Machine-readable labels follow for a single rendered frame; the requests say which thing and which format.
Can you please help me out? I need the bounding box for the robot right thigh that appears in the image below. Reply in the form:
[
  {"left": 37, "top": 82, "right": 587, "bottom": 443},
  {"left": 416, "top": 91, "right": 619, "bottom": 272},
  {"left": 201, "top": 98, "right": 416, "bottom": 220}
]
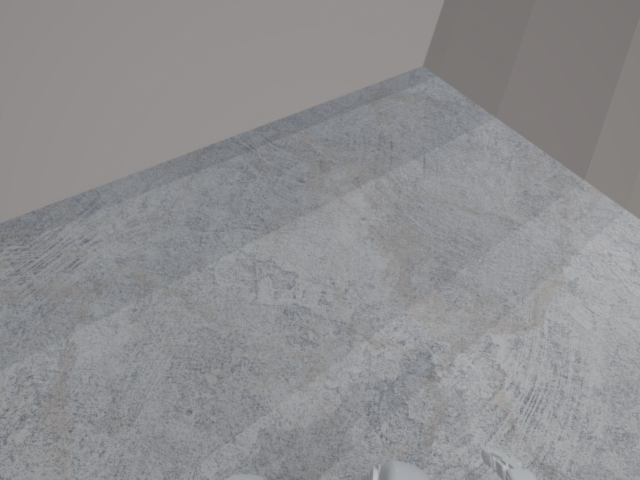
[{"left": 369, "top": 460, "right": 430, "bottom": 480}]

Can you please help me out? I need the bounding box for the robot right hand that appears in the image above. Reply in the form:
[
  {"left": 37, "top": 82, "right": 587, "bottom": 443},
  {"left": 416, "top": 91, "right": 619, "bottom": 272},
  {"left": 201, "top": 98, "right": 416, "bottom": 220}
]
[{"left": 481, "top": 448, "right": 537, "bottom": 480}]

